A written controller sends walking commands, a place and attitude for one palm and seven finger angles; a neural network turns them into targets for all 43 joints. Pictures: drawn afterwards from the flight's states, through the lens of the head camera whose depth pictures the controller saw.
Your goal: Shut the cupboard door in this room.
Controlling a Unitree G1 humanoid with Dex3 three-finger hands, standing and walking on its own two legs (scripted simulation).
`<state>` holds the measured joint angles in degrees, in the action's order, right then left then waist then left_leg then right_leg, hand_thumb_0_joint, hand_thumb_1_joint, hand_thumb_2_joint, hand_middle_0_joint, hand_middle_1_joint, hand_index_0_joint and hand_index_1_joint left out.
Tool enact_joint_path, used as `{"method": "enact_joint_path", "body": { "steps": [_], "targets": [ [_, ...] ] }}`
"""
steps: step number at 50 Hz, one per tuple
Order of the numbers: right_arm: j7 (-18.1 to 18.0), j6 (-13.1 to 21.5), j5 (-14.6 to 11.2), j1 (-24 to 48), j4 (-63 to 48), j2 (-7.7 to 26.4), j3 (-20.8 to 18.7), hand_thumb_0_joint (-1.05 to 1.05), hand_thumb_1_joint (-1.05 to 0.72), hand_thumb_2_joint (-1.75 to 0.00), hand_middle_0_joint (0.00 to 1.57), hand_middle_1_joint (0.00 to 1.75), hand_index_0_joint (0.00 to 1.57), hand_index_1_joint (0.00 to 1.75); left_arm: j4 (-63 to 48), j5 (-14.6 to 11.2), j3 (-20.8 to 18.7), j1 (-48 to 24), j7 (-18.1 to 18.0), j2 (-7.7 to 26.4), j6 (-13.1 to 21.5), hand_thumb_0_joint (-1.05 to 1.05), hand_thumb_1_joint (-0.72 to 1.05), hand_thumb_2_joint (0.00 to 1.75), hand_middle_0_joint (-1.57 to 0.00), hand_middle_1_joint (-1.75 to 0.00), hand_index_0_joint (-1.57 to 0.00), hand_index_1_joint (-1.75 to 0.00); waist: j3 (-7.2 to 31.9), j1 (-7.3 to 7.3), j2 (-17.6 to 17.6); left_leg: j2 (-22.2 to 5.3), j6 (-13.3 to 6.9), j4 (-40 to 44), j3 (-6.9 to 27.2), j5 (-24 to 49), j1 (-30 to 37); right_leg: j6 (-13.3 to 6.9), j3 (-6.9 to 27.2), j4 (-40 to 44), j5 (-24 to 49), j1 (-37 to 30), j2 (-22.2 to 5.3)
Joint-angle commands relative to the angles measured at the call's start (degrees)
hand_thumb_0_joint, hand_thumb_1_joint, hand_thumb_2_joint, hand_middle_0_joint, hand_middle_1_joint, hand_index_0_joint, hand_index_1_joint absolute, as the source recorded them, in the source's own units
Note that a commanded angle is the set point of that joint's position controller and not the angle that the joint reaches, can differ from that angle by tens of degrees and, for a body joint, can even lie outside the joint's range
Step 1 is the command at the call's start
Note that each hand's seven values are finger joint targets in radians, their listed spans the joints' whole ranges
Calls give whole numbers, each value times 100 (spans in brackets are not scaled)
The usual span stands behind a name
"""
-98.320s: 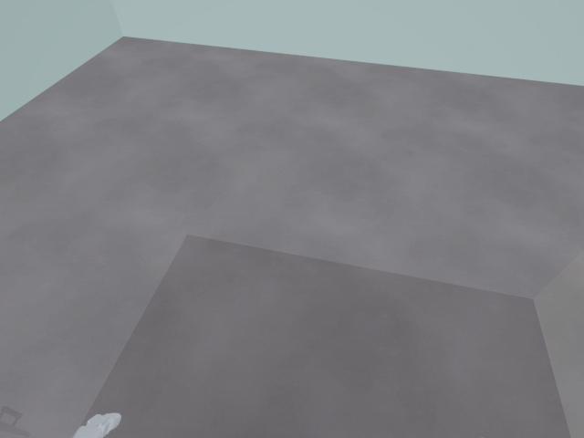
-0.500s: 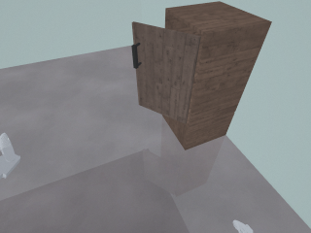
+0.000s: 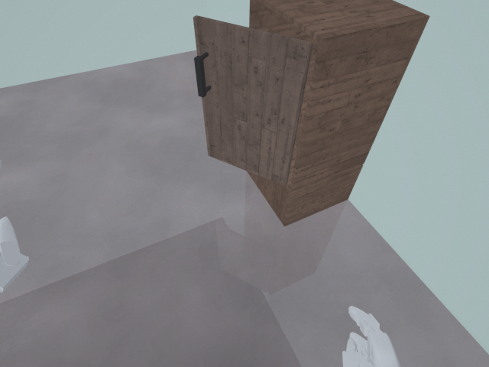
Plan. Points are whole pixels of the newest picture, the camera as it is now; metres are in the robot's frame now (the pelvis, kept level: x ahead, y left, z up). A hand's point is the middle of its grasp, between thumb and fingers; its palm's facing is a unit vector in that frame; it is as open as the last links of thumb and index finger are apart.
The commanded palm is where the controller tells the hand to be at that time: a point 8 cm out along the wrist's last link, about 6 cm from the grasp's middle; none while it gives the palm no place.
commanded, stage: stop stepping back and stand still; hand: left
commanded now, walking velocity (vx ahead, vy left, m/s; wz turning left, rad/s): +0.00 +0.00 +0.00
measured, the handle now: (203, 74) +1.01 +0.19 -0.05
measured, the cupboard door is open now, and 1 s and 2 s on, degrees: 36 36 36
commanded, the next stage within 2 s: let the arm hang, fingers relaxed in 0.02 s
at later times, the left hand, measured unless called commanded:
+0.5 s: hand out of the picture -0.01 +0.19 -0.18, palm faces +0.06 -0.98 -0.17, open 7.0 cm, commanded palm none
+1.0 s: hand out of the picture -0.06 +0.19 -0.17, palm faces +0.05 -0.98 -0.20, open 7.4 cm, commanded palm none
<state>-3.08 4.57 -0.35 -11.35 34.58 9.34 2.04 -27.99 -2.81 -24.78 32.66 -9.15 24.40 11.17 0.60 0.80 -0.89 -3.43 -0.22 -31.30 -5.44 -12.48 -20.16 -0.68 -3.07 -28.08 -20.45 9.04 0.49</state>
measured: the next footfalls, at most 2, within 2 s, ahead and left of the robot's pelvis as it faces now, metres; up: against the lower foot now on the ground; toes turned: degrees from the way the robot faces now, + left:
none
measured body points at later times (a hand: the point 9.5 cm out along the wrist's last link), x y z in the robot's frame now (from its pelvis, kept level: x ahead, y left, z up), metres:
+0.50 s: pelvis -0.03 +0.01 +0.00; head -0.02 +0.04 +0.45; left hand -0.02 +0.24 -0.16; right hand +0.02 -0.25 -0.13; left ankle +0.04 +0.12 -0.73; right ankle -0.06 -0.11 -0.73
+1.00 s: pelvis -0.03 +0.02 +0.01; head -0.04 +0.01 +0.46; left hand -0.06 +0.24 -0.15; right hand -0.03 -0.21 -0.16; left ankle +0.04 +0.12 -0.73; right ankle -0.06 -0.11 -0.73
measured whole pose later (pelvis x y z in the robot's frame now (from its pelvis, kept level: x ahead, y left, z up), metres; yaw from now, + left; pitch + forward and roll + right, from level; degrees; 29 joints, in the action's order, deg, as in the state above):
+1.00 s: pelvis -0.03 +0.02 +0.01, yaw +1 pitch -2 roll +0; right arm -1.0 -1.6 1.2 -16.4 64.3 9.1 -0.5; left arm 64.4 1.1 -0.4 19.9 -1.7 8.6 -0.5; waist 0.1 0.4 -1.0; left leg -0.8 -2.0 -23.5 -5.9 -6.3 -15.4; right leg 0.5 -3.3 -25.4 -16.9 6.6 -1.8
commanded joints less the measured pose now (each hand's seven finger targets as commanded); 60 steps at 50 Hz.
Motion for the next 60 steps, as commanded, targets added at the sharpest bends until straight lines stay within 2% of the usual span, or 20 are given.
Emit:
{"method": "enact_joint_path", "body": {
  "steps": [1, 5, 6, 7, 8, 9, 10, 12, 14, 15, 18, 21, 23, 27, 30, 36, 40, 47, 52, 60],
  "targets": [
    [-165, 125, -31, 307, -806, 817, -334, 0, -90, -90, 20, 30, 20, 30, -874, -69, -787, 85, -126, 1037, 160, 0, 90, 90, -20, -30, -20, -30, 1035, 6, 167, -188, -45, 107, 331, 1793, 810, -17, 594, 260, 3247, -103, -662],
    [-250, 117, -20, 370, -800, 827, -308, 0, -90, -90, 20, 30, 20, 30, -1111, -36, -727, -410, -128, 1124, 168, 0, 90, 90, -20, -30, -20, -30, 871, -7, -155, -286, -91, 304, 479, 1934, 972, 62, 386, 303, 2535, 100, -455],
    [293, 497, -133, 825, 9, 1910, -524, 0, -90, -90, 20, 30, 20, 30, 2943, 315, 1975, -641, 676, -80, -659, 0, 90, 90, -20, -30, -20, -30, 195, 113, -308, -400, -144, -375, 597, 2833, 621, -27, 27, -469, 2981, 768, -802],
    [334, 230, -11, 373, 225, 1802, -621, 0, -90, -90, 20, 30, 20, 30, 3221, 363, 1884, -697, 797, -191, -1109, 0, 90, 90, -20, -30, -20, -30, 481, 65, -419, -498, -157, -158, 584, 2554, 756, -38, 254, -360, 1984, 788, -672],
    [308, 87, 5, 307, 216, 1738, -563, 0, -90, -90, 20, 30, 20, 30, 3248, 362, 1904, -704, 835, -292, -1257, 0, 90, 90, -20, -30, -20, -30, 246, 16, -603, -598, -233, 31, 695, 2003, 478, 16, 160, -362, 1050, 851, -566],
    [306, 18, 62, 296, 312, 1689, -521, 0, -90, -90, 20, 30, 20, 30, 3560, 409, 1939, -864, 861, -340, -1236, 0, 90, 90, -20, -30, -20, -30, 250, -68, -430, -691, -324, 188, 890, 1712, 214, -11, 129, -522, 455, 823, -426],
    [304, -83, 78, 303, 302, 1650, -427, 0, -90, -90, 20, 30, 20, 30, 3863, 394, 1943, -963, 882, -290, -1211, 0, 90, 90, -20, -30, -20, -30, 208, -131, -230, -738, -432, 405, 1088, 1363, -86, -12, 112, -484, 239, 583, -388],
    [310, -171, 120, 388, 356, 1636, -351, 0, -90, -90, 20, 30, 20, 30, 4487, 410, 1998, -1156, 895, -107, -1153, 0, 90, 90, -20, -30, -20, -30, 213, -184, 612, -544, -356, 402, 1082, 1024, -116, -89, 263, -70, 474, 346, -488],
    [326, -277, 144, 276, 504, 1492, -330, 0, -90, -90, 20, 30, 20, 30, 5217, 429, 2062, -1420, 878, -28, -1105, 0, 90, 90, -20, -30, -20, -30, 190, -65, 1368, -251, -198, 86, 892, 846, 317, -284, 574, 315, 548, 750, -819],
    [334, -355, 158, 214, 616, 1369, -297, 0, -90, -90, 20, 30, 20, 30, 5532, 409, 2126, -1502, 865, -91, -1124, 0, 90, 90, -20, -30, -20, -30, 81, -21, 1416, -115, -153, -37, 781, 662, 493, -374, 667, 493, 381, 1017, -978],
    [346, -494, 202, 37, 984, 1180, -247, 0, -90, -90, 20, 30, 20, 30, 6346, 375, 2276, -1710, 829, -220, -1176, 0, 90, 90, -20, -30, -20, -30, -82, 117, 523, -40, -77, 59, 705, 569, 860, -431, 705, 619, -38, 1331, -981],
    [306, -490, 201, -26, 1337, 1158, -249, 0, -90, -90, 20, 30, 20, 30, 7109, 360, 2299, -1376, 811, -377, -1187, 0, 90, 90, -20, -30, -20, -30, -49, -9, -731, -239, -166, 758, 1009, 252, 550, -207, 473, 459, -32, 712, -626],
    [259, -504, 214, -36, 1497, 1085, -294, 0, -90, -90, 20, 30, 20, 30, 7526, 369, 2213, -1087, 799, -537, -1189, 0, 90, 90, -20, -30, -20, -30, -36, -105, -1220, -244, -175, 1052, 1050, -362, 318, -225, 402, 499, 50, 358, -536],
    [205, -516, 161, -279, 1851, 1035, -344, 0, -90, -90, 20, 30, 20, 30, 8157, 360, 2254, -978, 817, -532, -1140, 0, 90, 90, -20, -30, -20, -30, -40, -86, -873, -248, -156, 1136, 1046, -472, 427, -281, 437, 771, 227, 215, -569],
    [172, -491, 128, -477, 2107, 1020, -373, 0, -90, -90, 20, 30, 20, 30, 8491, 359, 2281, -999, 805, -592, -1092, 0, 90, 90, -20, -30, -20, -30, -45, -26, -165, -300, -170, 1054, 993, -7, 813, -280, 423, 930, 333, 361, -620],
    [156, -529, 115, -671, 2507, 887, -389, 0, -90, -90, 20, 30, 20, 30, 8934, 366, 2325, -899, 760, -730, -1108, 0, 90, 90, -20, -30, -20, -30, -548, 8, 318, -303, -170, 1236, 907, -314, 910, -228, 398, 1121, -76, 755, -627],
    [164, -552, 120, -734, 2673, 750, -383, 0, -90, -90, 20, 30, 20, 30, 9087, 370, 2333, -823, 735, -795, -1119, 0, 90, 90, -20, -30, -20, -30, -695, 9, 376, -265, -154, 1244, 811, -368, 916, -216, 441, 1198, -352, 928, -646],
    [158, -538, 136, -748, 2812, 605, -365, 0, -90, -90, 20, 30, 20, 30, 9154, 384, 2332, -773, 716, -914, -1139, 0, 90, 90, -20, -30, -20, -30, -891, -35, 58, -270, -143, 1491, 842, -623, 684, -161, 429, 1078, -206, 877, -569],
    [144, -497, 139, -802, 2833, 540, -357, 0, -90, -90, 20, 30, 20, 30, 9173, 381, 2320, -761, 710, -996, -1131, 0, 90, 90, -20, -30, -20, -30, -730, -58, -46, -268, -134, 1582, 865, -563, 688, -139, 393, 968, 71, 660, -543],
    [119, -436, 121, -865, 2857, 464, -347, 0, -90, -90, 20, 30, 20, 30, 9193, 366, 2303, -849, 698, -1039, -1065, 0, 90, 90, -20, -30, -20, -30, -515, -39, 109, -257, -134, 1306, 722, 350, 950, -165, 404, 1049, 566, 467, -632]
  ]
}}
